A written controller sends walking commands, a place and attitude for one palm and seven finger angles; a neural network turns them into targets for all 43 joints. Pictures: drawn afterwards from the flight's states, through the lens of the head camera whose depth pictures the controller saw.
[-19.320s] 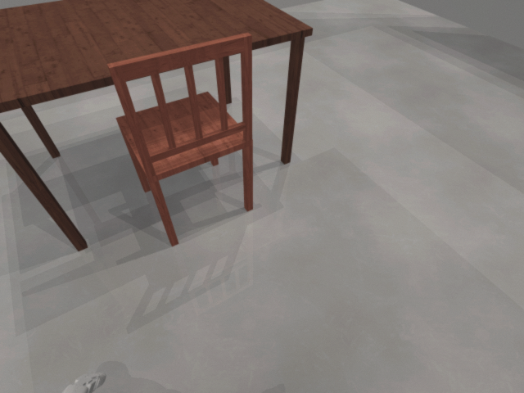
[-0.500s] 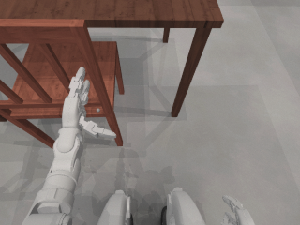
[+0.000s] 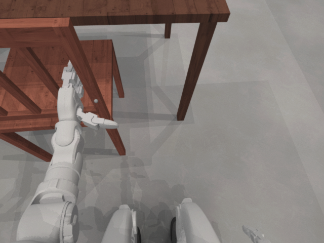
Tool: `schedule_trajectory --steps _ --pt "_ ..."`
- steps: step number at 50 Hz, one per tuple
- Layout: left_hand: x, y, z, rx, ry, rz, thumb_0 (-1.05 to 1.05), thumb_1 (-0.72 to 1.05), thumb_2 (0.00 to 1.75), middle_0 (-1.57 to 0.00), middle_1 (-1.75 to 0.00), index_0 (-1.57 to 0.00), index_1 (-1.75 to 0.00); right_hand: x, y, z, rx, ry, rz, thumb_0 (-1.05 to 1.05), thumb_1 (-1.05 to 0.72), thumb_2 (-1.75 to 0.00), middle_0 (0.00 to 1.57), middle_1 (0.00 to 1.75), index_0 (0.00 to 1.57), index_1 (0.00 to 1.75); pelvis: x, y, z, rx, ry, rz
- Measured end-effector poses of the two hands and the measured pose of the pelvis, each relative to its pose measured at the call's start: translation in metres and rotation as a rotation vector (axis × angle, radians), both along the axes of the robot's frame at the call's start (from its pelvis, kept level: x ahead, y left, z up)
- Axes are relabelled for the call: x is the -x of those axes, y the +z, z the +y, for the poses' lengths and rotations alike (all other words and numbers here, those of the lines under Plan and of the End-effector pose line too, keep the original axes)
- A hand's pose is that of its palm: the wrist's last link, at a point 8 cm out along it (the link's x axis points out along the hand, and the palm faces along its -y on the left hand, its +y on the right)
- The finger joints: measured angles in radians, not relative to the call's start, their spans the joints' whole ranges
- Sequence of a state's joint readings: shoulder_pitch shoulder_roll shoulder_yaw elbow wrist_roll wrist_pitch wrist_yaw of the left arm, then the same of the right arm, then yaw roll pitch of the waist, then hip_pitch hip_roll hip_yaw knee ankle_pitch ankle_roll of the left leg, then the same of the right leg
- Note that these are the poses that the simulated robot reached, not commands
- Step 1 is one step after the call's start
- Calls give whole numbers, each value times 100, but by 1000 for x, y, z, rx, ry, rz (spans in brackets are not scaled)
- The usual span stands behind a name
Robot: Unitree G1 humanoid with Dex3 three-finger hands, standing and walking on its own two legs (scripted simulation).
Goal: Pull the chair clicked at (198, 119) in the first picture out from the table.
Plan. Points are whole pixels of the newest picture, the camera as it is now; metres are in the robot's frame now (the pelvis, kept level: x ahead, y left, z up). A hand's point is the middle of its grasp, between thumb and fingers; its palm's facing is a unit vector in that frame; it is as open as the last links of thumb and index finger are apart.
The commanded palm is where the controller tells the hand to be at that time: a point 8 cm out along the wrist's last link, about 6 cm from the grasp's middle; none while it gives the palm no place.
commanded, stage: push the fingers through the gap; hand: left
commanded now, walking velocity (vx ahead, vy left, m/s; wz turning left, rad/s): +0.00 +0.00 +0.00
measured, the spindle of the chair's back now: (9, 86) +0.51 +0.37 +0.01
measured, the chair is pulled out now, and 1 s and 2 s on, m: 0.00 0.00 0.01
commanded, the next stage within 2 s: hook a spindle and tug to test in 0.72 s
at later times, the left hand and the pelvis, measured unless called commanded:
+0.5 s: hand (93, 87) +0.49 +0.15 +0.02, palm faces +0.03 -1.00 -0.03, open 16.9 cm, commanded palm +0.46 +0.20 +0.02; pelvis +0.00 +0.01 -0.01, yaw -1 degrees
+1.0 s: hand (95, 89) +0.49 +0.15 +0.02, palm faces +0.03 -1.00 -0.02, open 16.6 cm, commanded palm +0.46 +0.19 +0.02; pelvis +0.00 +0.01 +0.00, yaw -1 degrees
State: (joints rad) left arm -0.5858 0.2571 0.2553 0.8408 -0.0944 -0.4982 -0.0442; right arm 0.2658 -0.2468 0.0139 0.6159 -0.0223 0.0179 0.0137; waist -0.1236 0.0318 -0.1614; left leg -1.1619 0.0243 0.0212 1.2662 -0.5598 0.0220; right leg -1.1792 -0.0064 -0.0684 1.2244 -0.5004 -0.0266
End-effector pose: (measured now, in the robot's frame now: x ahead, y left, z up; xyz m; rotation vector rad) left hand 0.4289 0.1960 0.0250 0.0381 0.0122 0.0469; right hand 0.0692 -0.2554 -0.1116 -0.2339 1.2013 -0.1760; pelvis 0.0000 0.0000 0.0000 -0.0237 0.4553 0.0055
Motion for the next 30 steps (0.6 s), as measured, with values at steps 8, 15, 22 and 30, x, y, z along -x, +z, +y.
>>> schedule_trajectory --steps 8,15,22,30 --pt "-10 2 13 -12 22 -18 -1 -50 30 -7 -8 -6 -8 7 0 -1 5 -3 28 0 -91 -90 20 30 20 30 0 -1 -2 3 0 5" --pt "-24 0 16 2 -4 -5 -1 -50 30 -6 -8 -6 -8 15 0 -3 23 -4 63 0 -91 -90 20 30 20 30 2 -3 0 12 8 16" --pt "-41 -1 11 19 -10 -15 -1 -50 30 -7 -8 -6 -8 27 0 -2 35 -27 97 0 -91 -90 20 30 20 30 2 -6 4 16 0 35" --pt "-37 -5 13 9 -4 10 -1 -50 30 -7 -8 -7 -8 37 2 8 6 -51 131 0 -91 -90 20 30 20 30 -1 -3 8 17 -11 33"
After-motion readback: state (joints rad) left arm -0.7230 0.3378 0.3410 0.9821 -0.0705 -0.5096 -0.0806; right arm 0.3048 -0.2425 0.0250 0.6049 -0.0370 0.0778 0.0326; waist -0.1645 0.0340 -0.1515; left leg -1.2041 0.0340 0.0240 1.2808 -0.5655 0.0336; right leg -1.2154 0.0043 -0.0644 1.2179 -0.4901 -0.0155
